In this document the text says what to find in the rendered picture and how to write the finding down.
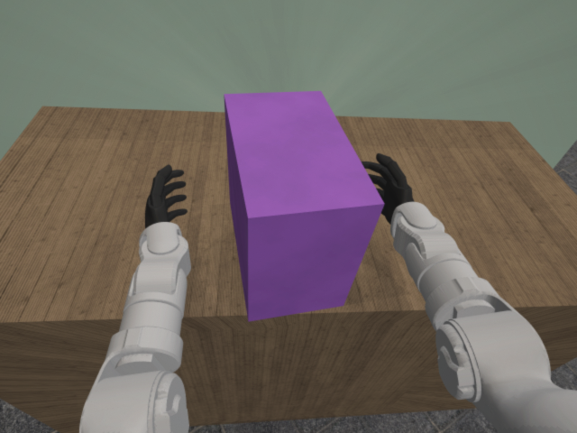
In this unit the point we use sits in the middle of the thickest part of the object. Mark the right robot upper arm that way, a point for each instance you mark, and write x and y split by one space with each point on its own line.
496 362

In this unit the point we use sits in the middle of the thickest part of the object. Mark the left robot hand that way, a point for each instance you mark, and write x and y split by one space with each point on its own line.
157 206

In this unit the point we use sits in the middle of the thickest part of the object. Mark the left robot forearm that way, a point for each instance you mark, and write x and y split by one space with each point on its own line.
149 336

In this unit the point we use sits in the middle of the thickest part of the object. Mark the left robot upper arm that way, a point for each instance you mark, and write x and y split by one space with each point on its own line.
153 402

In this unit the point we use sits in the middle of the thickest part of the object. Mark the right robot hand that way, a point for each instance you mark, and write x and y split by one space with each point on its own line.
396 190

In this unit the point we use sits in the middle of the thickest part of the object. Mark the pedestal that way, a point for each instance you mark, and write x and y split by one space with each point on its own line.
73 193

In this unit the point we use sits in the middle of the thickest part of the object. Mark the carton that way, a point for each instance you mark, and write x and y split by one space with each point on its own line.
303 206

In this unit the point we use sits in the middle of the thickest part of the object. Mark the right robot forearm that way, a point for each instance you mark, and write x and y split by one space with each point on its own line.
446 280

